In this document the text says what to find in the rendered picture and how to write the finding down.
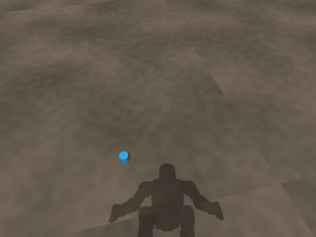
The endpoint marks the tin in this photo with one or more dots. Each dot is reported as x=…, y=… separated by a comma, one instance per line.
x=124, y=158

